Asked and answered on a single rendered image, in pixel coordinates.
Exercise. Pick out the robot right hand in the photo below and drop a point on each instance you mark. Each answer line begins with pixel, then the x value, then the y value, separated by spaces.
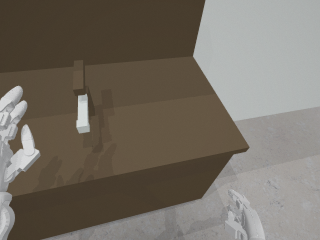
pixel 247 224

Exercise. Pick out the robot left hand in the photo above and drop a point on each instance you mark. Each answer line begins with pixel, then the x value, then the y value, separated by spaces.
pixel 11 113

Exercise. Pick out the left robot forearm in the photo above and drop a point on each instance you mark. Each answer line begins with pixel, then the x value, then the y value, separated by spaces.
pixel 7 215

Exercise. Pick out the counter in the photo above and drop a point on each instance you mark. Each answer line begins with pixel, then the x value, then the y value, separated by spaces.
pixel 159 134

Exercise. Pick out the tap lever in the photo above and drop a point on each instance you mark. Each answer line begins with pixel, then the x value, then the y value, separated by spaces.
pixel 82 124

